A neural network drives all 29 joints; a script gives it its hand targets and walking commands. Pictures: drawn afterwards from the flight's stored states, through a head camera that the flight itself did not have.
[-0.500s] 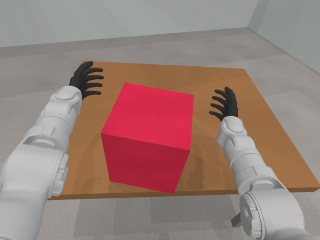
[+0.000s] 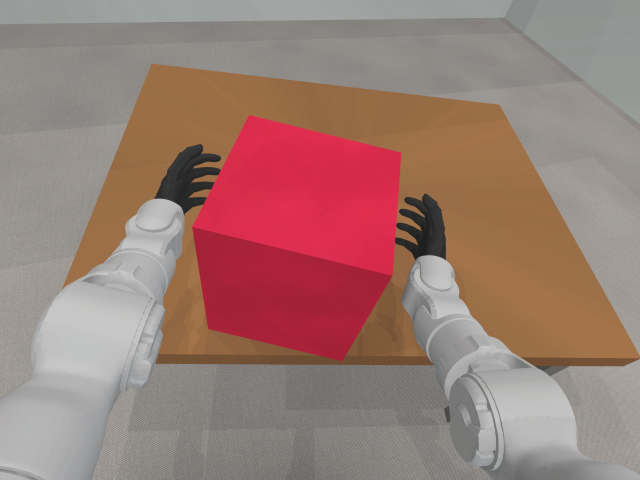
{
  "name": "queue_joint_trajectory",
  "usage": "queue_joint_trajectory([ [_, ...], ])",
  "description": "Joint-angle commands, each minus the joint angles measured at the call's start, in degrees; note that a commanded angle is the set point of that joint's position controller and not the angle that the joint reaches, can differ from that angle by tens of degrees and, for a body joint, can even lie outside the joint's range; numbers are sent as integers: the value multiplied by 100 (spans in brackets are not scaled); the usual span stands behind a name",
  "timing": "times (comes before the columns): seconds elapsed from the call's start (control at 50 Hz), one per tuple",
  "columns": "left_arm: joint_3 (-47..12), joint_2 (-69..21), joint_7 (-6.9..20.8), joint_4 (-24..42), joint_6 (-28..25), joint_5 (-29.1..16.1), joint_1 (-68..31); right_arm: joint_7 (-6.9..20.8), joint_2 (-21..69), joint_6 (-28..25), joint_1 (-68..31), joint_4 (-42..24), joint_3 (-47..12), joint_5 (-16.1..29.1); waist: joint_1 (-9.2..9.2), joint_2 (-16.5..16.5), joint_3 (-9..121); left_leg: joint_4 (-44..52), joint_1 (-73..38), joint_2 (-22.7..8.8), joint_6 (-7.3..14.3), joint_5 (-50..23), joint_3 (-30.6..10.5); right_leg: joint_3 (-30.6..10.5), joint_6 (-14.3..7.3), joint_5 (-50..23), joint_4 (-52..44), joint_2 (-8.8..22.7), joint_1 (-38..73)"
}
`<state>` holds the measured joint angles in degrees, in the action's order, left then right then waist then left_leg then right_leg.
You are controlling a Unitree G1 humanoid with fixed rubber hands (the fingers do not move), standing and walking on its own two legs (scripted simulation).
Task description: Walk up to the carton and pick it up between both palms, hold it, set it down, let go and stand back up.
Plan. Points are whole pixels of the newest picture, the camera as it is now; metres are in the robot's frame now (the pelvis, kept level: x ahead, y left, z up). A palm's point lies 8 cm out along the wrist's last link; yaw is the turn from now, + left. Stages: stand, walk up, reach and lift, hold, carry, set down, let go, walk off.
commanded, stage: reach and lift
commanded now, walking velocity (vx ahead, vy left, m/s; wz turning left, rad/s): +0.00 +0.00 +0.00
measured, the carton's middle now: (298, 246) +0.44 -0.03 +0.01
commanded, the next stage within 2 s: none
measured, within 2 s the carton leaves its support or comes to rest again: neither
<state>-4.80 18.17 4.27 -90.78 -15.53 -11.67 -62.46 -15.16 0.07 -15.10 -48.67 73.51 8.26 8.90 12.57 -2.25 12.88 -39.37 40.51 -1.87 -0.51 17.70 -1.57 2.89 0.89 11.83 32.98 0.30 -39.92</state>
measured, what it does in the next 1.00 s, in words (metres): stands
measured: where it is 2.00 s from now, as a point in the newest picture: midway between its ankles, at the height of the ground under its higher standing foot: outside the picture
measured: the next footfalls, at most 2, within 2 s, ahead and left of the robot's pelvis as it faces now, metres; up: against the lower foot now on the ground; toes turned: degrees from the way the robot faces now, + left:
none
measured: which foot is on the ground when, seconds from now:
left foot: down 0.00-1.00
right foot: down 0.00-1.00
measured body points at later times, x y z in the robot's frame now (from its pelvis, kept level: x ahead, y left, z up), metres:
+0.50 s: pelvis -0.01 +0.01 -0.01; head +0.07 +0.06 +0.43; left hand +0.49 +0.11 +0.07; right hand +0.40 -0.18 +0.06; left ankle +0.00 +0.12 -0.72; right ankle +0.03 -0.13 -0.72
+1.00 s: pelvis +0.00 +0.01 +0.01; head +0.08 +0.06 +0.45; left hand +0.48 +0.11 +0.07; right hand +0.39 -0.18 +0.05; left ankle +0.00 +0.12 -0.72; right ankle +0.03 -0.13 -0.72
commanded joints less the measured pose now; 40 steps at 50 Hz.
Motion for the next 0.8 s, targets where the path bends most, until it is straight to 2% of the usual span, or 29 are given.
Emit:
queue_joint_trajectory([
  [0.0, 292, 508, -150, 780, -337, 279, -2298, 114, -840, -716, -2043, -531, 81, 81, -283, 1530, 3038, -229, -1771, 251, -589, -2757, 211, 209, -99, -2156, 158, -234, 1089],
  [0.06, 416, 569, -174, 583, -357, 322, -2255, 137, -865, -767, -2027, -434, -32, 218, -325, 1391, 2801, -192, -1470, 282, -518, -2463, 229, 131, -85, -2186, 219, -179, 1300],
  [0.08, 314, 497, -198, 571, -358, 239, -2354, 171, -927, -755, -2210, -404, -2, 237, -271, 1381, 2747, -174, -1496, 268, -524, -2285, 197, 182, -102, -1971, 237, -212, 1152],
  [0.1, 287, 484, -168, 469, -362, 169, -2286, 175, -886, -725, -2125, -342, -88, 282, -295, 1255, 2671, -191, -1470, 249, -479, -2193, 189, 171, -113, -1883, 240, -208, 1148],
  [0.14, 95, 404, -129, 234, -360, 48, -2312, 164, -888, -631, -2177, -229, -72, 305, -179, 1128, 2488, -104, -1219, 259, -399, -1649, 207, 144, -121, -1557, 196, -181, 1102],
  [0.16, 34, 339, -128, 366, -381, 8, -2303, 185, -928, -605, -2126, -114, -131, 382, -182, 1095, 2436, -108, -1366, 222, -397, -1720, 178, 174, -139, -1479, 177, -196, 1016],
  [0.18, -84, 225, -103, 195, -393, -84, -2233, 186, -894, -587, -2119, -62, -183, 382, -116, 1015, 2380, -124, -1468, 193, -386, -1798, 123, 197, -159, -1389, 123, -208, 814],
  [0.22, -195, 101, -100, 319, -456, -174, -2198, 183, -939, -612, -2097, -29, -116, 335, -47, 1040, 2584, -187, -1725, 160, -434, -2131, 106, 255, -167, -1482, 116, -257, 564],
  [0.24, -325, 60, -76, 308, -475, -294, -2396, 192, -932, -578, -2311, -151, -115, 315, -21, 960, 2677, -199, -1654, 162, -373, -1956, 88, 271, -176, -1287, 127, -246, 469],
  [0.26, -358, -89, -86, 326, -475, -259, -2328, 195, -914, -573, -2245, 54, -37, 294, 31, 1039, 2642, -197, -1781, 145, -437, -2110, 59, 313, -193, -1247, 109, -264, 296],
  [0.28, -302, -79, -77, 248, -477, -264, -2360, 209, -872, -583, -2274, -70, -1, 213, 43, 895, 2699, -217, -1776, 154, -392, -2071, 76, 282, -164, -1237, 80, -249, 290],
  [0.3, -279, -148, -86, 321, -476, -207, -2409, 197, -865, -614, -2333, -80, 56, 137, 11, 988, 2700, -199, -1755, 147, -422, -2094, 73, 303, -174, -1170, 76, -252, 257],
  [0.36, -102, -252, -150, 547, -527, 54, -2382, 194, -630, -692, -2250, -225, 195, -79, -4, 1004, 2958, -259, -1771, 167, -443, -2307, 70, 290, -128, -1403, 113, -264, 348],
  [0.38, 45, -204, -167, 513, -514, 168, -2438, 203, -613, -712, -2334, -273, 238, -145, -98, 1006, 2948, -240, -1720, 178, -432, -2264, 91, 255, -129, -1365, 89, -252, 432],
  [0.4, 74, -308, -193, 660, -518, 260, -2587, 203, -489, -723, -2364, -192, 377, -243, -35, 1106, 3001, -220, -1712, 192, -442, -2258, 97, 263, -135, -1408, 90, -243, 417],
  [0.42, 310, -229, -220, 514, -480, 427, -2507, 214, -483, -695, -2317, -106, 381, -285, -182, 1034, 2850, -217, -1633, 192, -443, -2138, 111, 245, -130, -1321, 112, -250, 431],
  [0.44, 394, -190, -268, 610, -466, 533, -2664, 214, -578, -718, -2418, -113, 571, -397, -152, 1156, 2845, -144, -1584, 194, -448, -1932, 124, 256, -110, -1228, 92, -243, 488],
  [0.48, 660, -210, -315, 437, -367, 806, -2587, 180, -412, -709, -2341, -79, 669, -524, -254, 1113, 2623, -52, -1469, 229, -428, -1775, 182, 211, -100, -1238, 34, -217, 724],
  [0.52, 667, -374, -322, 527, -338, 938, -2581, 189, -197, -700, -2277, -69, 756, -534, -249, 1208, 2543, -2, -1497, 217, -430, -1752, 224, 210, -93, -1289, 17, -213, 810],
  [0.56, 749, -494, -270, 441, -314, 957, -2547, 198, -2, -682, -2362, -161, 786, -578, -333, 1113, 2357, 13, -1416, 240, -365, -1573, 267, 158, -101, -1238, -28, -171, 896],
  [0.62, 831, -550, -285, 728, -327, 1111, -2617, 153, 59, -700, -2411, -250, 1093, -857, -230, 1235, 2544, 134, -1333, 231, -363, -1295, 252, 162, -108, -1181, -69, -139, 1048],
  [0.64, 832, -689, -273, 718, -351, 1113, -2489, 177, 208, -701, -2271, -365, 987, -880, -282, 1138, 2579, 138, -1371, 237, -345, -1357, 311, 172, -100, -1253, -51, -142, 1132],
  [0.72, 1131, -873, -194, 672, -319, 1434, -2447, 221, 383, -677, -2217, -255, 1351, -1381, -220, 992, 2223, 316, -1453, 221, -298, -1138, 326, 214, -83, -1035, -190, -127, 1217],
  [0.76, 1225, -1017, -161, 825, -389, 1534, -2595, 333, 491, -703, -2438, -554, 1544, -1689, -256, 870, 2367, 382, -1451, 195, -262, -1080, 309, 273, -82, -963, -180, -126, 1270],
  [0.78, 1413, -993, -127, 602, -402, 1651, -2520, 355, 659, -679, -2323, -514, 1668, -1878, -253, 760, 2143, 498, -1296, 214, -210, -830, 304, 222, -74, -869, -243, -96, 1398],
])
